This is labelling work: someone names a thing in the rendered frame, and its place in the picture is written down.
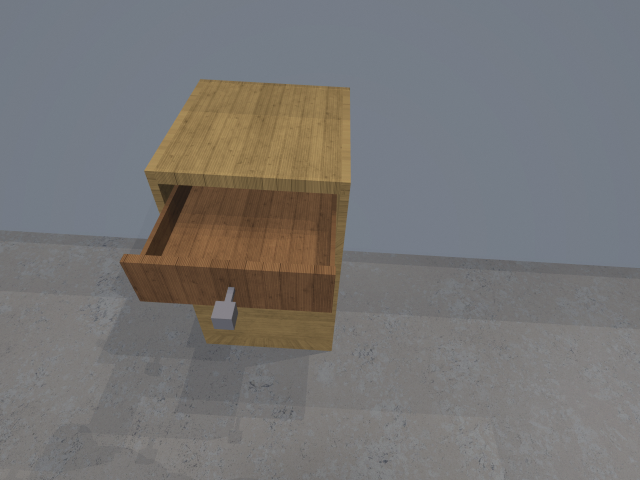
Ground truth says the cabinet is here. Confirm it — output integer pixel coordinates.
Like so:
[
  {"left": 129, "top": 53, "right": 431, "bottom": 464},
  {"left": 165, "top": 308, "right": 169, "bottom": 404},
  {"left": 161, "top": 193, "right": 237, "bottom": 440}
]
[{"left": 144, "top": 79, "right": 351, "bottom": 351}]

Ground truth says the drawer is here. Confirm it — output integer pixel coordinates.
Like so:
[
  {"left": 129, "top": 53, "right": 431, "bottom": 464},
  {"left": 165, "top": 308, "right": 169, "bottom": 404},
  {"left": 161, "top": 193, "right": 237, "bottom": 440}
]
[{"left": 120, "top": 185, "right": 337, "bottom": 313}]

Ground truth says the handle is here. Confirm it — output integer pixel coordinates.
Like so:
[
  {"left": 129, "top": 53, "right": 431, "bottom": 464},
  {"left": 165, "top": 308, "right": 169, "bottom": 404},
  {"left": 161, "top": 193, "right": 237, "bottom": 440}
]
[{"left": 211, "top": 287, "right": 238, "bottom": 330}]

